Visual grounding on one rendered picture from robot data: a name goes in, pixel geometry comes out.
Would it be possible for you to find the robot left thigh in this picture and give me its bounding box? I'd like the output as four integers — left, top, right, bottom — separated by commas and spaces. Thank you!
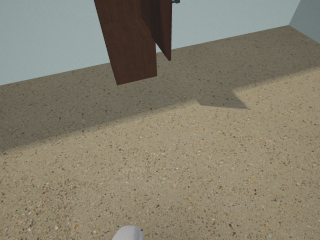
112, 225, 143, 240

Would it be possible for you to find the cupboard door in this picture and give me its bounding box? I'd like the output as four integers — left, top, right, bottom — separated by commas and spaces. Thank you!
149, 0, 172, 61

